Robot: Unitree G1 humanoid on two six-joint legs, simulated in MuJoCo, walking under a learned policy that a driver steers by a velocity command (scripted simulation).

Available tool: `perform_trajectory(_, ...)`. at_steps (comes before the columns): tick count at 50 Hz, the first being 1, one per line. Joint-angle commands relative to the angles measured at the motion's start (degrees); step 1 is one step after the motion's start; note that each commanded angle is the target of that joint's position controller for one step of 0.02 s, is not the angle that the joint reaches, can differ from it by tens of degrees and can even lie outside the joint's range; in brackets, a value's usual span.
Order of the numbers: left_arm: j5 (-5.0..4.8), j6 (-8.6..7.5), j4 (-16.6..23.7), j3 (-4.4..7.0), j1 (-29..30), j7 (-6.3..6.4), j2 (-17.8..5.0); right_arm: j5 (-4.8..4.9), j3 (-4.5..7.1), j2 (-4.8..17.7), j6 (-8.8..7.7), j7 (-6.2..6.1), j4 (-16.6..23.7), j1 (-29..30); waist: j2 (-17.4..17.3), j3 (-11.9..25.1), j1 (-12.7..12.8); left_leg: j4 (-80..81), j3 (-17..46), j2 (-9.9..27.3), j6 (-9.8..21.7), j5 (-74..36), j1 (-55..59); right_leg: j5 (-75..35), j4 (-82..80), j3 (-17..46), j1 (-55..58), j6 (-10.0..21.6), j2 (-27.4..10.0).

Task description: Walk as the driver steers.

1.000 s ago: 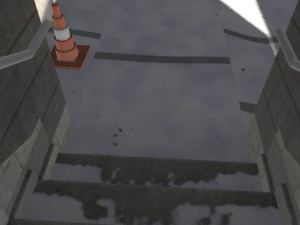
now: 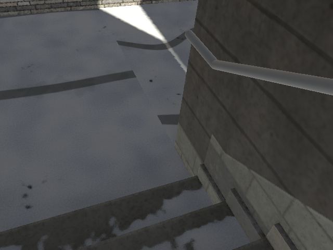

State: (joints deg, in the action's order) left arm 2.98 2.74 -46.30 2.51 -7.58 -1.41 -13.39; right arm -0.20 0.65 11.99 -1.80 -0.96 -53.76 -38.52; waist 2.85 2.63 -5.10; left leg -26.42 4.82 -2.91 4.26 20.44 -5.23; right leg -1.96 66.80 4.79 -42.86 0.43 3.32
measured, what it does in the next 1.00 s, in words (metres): goes down: right foot, then left foot 0.17 m lower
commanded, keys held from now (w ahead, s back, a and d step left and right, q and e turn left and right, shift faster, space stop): w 0.44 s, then w+q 0.56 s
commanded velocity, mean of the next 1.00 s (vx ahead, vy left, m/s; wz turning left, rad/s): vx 0.49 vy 0.00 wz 0.19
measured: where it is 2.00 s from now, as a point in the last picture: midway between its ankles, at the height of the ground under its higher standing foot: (129, 205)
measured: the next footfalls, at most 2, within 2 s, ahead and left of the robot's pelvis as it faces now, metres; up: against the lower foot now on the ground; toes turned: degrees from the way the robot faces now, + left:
right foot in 0.22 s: +0.17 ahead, -0.14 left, +0.00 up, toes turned -1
left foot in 0.60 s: +0.40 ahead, +0.02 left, -0.17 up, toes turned +1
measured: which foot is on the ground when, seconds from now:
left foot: down 0.00-0.24, up 0.26-0.58, down 0.60-1.00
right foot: up 0.00-0.20, down 0.22-0.58, up 0.60-1.00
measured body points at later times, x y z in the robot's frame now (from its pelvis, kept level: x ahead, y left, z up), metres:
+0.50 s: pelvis +0.25 -0.04 -0.06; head +0.25 -0.04 +0.39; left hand +0.15 +0.22 -0.20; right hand +0.37 -0.31 -0.18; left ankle +0.38 +0.07 -0.76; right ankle +0.13 -0.14 -0.74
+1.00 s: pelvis +0.53 -0.06 -0.24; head +0.52 -0.06 +0.21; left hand +0.68 +0.20 -0.34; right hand +0.50 -0.32 -0.37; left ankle +0.36 +0.02 -0.91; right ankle +0.74 -0.17 -0.94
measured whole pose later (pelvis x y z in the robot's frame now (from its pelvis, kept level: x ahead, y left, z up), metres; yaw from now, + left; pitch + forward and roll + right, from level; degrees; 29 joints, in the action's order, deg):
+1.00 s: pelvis +0.53 -0.06 -0.24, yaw +14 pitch +0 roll +1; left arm 1.6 -2.1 -49.5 3.1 -2.4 -0.5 -13.6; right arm -1.4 1.7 11.7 -4.1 -1.5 -56.4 -30.1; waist 2.7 1.7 -7.0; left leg -51.6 10.4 -8.9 4.3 42.2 -8.0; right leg -20.4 32.8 5.7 -32.1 -0.5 -2.5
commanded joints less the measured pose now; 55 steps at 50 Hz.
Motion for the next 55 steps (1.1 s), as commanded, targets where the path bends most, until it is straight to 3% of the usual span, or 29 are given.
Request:
perform_trajectory(1,0.04,-1.13,5.56,0.14,11.46,0.11,-2.82,-0.78,1.58,7.39,-0.90,-1.18,1.09,-4.62,-12.25,-9.10,-1.41,8.97,16.29,12.62,6.37,-11.07,9.13,0.91,-7.66,-1.20,-12.59,0.72,-3.91)
perform_trajectory(7,-0.01,-2.79,4.10,0.05,12.23,-0.49,-2.29,-1.30,1.95,8.54,-1.83,-1.27,0.57,-2.91,-9.47,-6.65,-1.42,-1.64,9.90,13.03,6.64,-41.33,6.89,7.42,-14.63,-8.05,0.71,2.49,-2.60)
perform_trajectory(10,-0.12,-4.02,-2.41,0.35,-4.20,-0.21,-1.33,-0.87,2.13,10.01,-1.66,-0.66,0.92,5.16,-8.12,-3.21,6.66,-15.08,4.65,10.38,5.64,-61.44,-6.99,12.19,-21.07,-11.69,28.78,5.61,2.46)
perform_trajectory(11,-0.30,-4.43,-7.29,1.58,-21.15,0.20,-3.88,-0.35,2.79,11.99,-2.22,-0.11,2.02,11.59,-7.19,0.65,15.92,-31.30,3.92,8.08,4.55,-61.20,-19.14,6.86,-26.40,-9.34,47.70,7.34,1.66)
perform_trajectory(12,-0.68,-5.64,-10.34,3.49,-30.48,0.49,-11.43,0.28,2.20,6.37,-3.30,0.16,3.78,11.82,10.65,6.41,17.93,-59.65,0.67,-0.76,0.43,-10.06,-35.13,1.32,-30.99,10.27,62.45,13.64,-13.87)
perform_trajectory(13,-2.99,-6.33,-10.19,2.80,-29.29,-0.26,-10.07,-1.19,2.40,6.48,-4.02,0.02,4.17,11.90,7.16,5.97,14.61,-63.51,4.25,-3.64,1.31,12.20,-44.17,-8.52,-36.01,25.92,60.74,15.77,-21.39)
perform_trajectory(14,-3.24,-6.49,-10.27,3.00,-25.39,0.36,-10.77,-1.53,2.69,7.24,-3.78,0.18,4.44,12.79,3.24,-0.61,11.67,-58.90,5.57,-1.32,2.03,8.55,-48.84,-2.19,-39.12,25.16,55.15,16.78,-22.37)
perform_trajectory(16,-1.28,-6.53,-9.51,2.08,-17.60,1.40,-6.42,-2.88,3.46,8.37,-2.07,0.72,3.97,16.68,-0.97,-10.22,7.45,-49.79,5.57,2.65,0.80,4.87,-46.04,8.44,-39.07,22.11,36.15,16.27,-21.19)
perform_trajectory(18,-0.09,-7.21,-9.01,1.66,-14.85,1.55,-5.96,-3.45,3.63,6.79,0.34,1.75,3.86,18.91,1.19,-10.79,4.60,-44.38,2.38,4.15,0.16,-3.68,-39.32,14.19,-39.30,18.10,24.84,16.47,-18.83)
perform_trajectory(20,-1.92,-9.06,-9.03,1.23,-7.61,2.46,-4.39,-2.74,2.85,4.57,0.47,3.07,7.40,26.29,0.91,-10.47,0.45,-22.65,-2.18,2.16,0.31,-33.78,-23.07,30.87,-37.35,4.71,6.48,10.07,-7.77)
perform_trajectory(22,-3.88,-9.66,-10.12,0.72,-6.70,3.60,-4.38,-1.92,1.64,1.35,0.26,3.57,4.69,20.18,1.48,-5.24,-2.72,-20.00,-6.73,-0.43,-0.69,-53.38,-0.63,32.81,-34.21,-1.13,-5.12,8.20,-4.50)
perform_trajectory(26,-2.08,-8.70,-11.78,0.62,-11.15,3.82,-4.47,-2.05,0.76,2.96,0.85,1.58,4.06,20.47,1.57,-7.23,0.40,-15.01,-11.74,-3.02,-2.31,-47.23,5.08,27.54,-19.62,-5.27,2.11,5.89,-5.53)
perform_trajectory(28,-0.36,-6.03,-14.47,-0.03,-18.60,5.36,-2.92,-2.61,1.39,5.50,-0.47,1.38,3.11,18.98,-1.66,-12.17,2.96,10.39,-8.44,1.73,-0.11,-40.92,-4.66,17.71,-3.96,-5.75,21.94,7.59,-5.34)
perform_trajectory(29,-0.05,-4.60,-14.42,0.49,-19.01,5.82,-4.40,-2.58,2.49,6.89,-0.54,0.78,0.63,10.99,-1.59,-9.34,-0.33,17.99,-5.28,3.61,2.52,-37.25,0.46,4.68,12.42,-6.71,24.76,8.42,-5.09)
perform_trajectory(30,0.43,-4.02,-14.06,0.98,-16.90,4.74,-4.39,-1.58,3.74,9.01,-0.48,1.05,-2.11,-1.08,-7.66,-2.57,-6.22,8.22,-0.52,7.57,7.44,-44.71,17.13,23.28,43.43,-9.23,10.68,7.98,-0.48)
perform_trajectory(31,-2.24,-4.49,-9.54,0.66,-22.62,4.46,-1.24,-1.42,2.77,11.73,-1.83,1.94,-1.37,1.25,-14.33,1.56,4.14,-12.85,9.35,17.13,6.59,-78.29,27.77,43.53,47.01,-6.71,-6.05,7.27,-1.68)
perform_trajectory(33,0.32,-5.46,-8.35,0.81,-19.19,4.27,-5.49,-0.34,3.49,11.71,-2.29,2.32,-1.08,2.78,-7.14,0.07,2.26,-6.68,18.00,21.94,14.04,-59.78,24.24,30.46,37.46,-1.12,-19.14,6.49,-5.59)
perform_trajectory(34,0.61,-5.16,-6.81,1.45,-16.47,4.11,-7.14,-1.69,4.04,13.33,-2.66,1.68,-0.26,7.71,-10.68,0.73,3.88,-2.85,28.47,25.93,19.58,-26.93,15.17,27.09,24.66,1.52,-18.35,3.46,-7.68)
perform_trajectory(35,0.67,-4.27,-5.87,2.18,-8.07,3.92,-8.60,-2.08,2.53,8.73,-3.05,0.97,0.91,13.16,-3.14,-7.05,5.16,1.98,30.63,23.69,19.85,-22.61,2.53,21.07,13.79,2.68,-16.79,-0.60,-10.02)
perform_trajectory(36,0.45,-3.37,-4.90,2.14,-4.39,3.66,-7.20,-1.83,2.37,8.98,-3.18,0.41,0.74,14.33,-1.34,-10.52,6.49,3.79,26.91,19.46,18.81,-23.87,-9.51,16.05,1.37,1.58,-7.80,-3.24,-9.95)
perform_trajectory(38,0.39,-1.98,-6.25,1.05,-5.27,2.99,-3.27,-1.20,3.03,11.01,-3.09,-0.14,-0.53,11.18,-5.10,-8.19,6.74,3.57,21.05,15.25,16.02,-34.53,-17.23,14.08,-4.41,-2.28,5.80,-4.08,-7.94)
perform_trajectory(40,-0.13,-2.30,-8.40,1.41,-8.67,1.90,-3.70,-0.71,2.87,9.75,-2.83,0.20,-0.31,11.55,-6.98,-5.59,7.88,0.77,17.87,11.59,13.21,-33.22,-17.40,2.10,-3.07,-3.06,10.02,-1.25,-7.52)
perform_trajectory(41,-0.54,-3.31,-6.47,2.41,-2.51,1.66,-5.76,-0.32,2.58,7.36,-3.53,-0.30,-2.06,8.57,-4.80,-8.03,5.44,-3.72,19.94,9.29,13.38,-20.58,-11.00,-10.54,-9.80,0.91,0.06,-0.36,-8.98)
perform_trajectory(44,0.45,-4.40,-1.50,1.64,9.71,1.47,-4.23,-0.72,2.64,6.33,-4.08,-1.02,-1.13,6.61,-4.50,-8.67,0.94,-7.99,21.59,6.43,12.96,-10.68,-6.31,-14.87,-23.00,0.57,-6.22,-1.04,-7.80)
perform_trajectory(47,-0.81,-5.29,-0.36,0.59,9.05,0.46,-0.14,-0.76,1.91,5.23,-3.19,-0.50,0.15,10.83,-6.35,-6.25,0.32,-11.67,16.90,2.15,9.45,-5.61,-19.76,-22.76,-31.10,-2.83,16.06,-0.48,-3.19)
perform_trajectory(50,-2.32,-5.98,0.61,0.26,7.90,1.02,-1.66,-1.79,2.26,5.56,-1.98,-1.33,-0.19,7.52,-9.15,-9.86,-2.16,-15.86,18.78,1.21,7.63,-7.22,-16.17,-19.78,-41.00,0.40,21.54,-1.30,-4.60)
perform_trajectory(52,-4.09,-7.02,-1.51,1.11,-0.36,2.49,-4.43,-3.09,2.00,5.14,-0.52,-2.58,-0.97,6.74,-8.22,-8.60,0.74,-29.65,17.76,-0.56,7.33,-11.79,-7.01,-22.53,-50.71,2.02,23.90,-1.55,-6.97)
perform_trajectory(54,-3.23,-7.56,-5.64,2.59,-15.65,2.60,-6.72,-2.89,2.82,8.00,0.56,-3.03,-1.90,7.07,-2.10,-3.76,7.54,-52.79,12.35,-2.53,7.67,-7.96,-14.08,-26.88,-55.94,-2.19,42.99,-0.83,-7.95)
perform_trajectory(55,-1.98,-6.91,-6.86,3.05,-20.67,1.90,-8.44,-2.11,3.50,6.69,0.25,-2.14,-2.21,6.12,4.49,0.79,9.15,-72.23,10.05,-7.04,5.93,20.23,-27.87,-28.19,-47.02,5.37,57.36,1.40,-13.66)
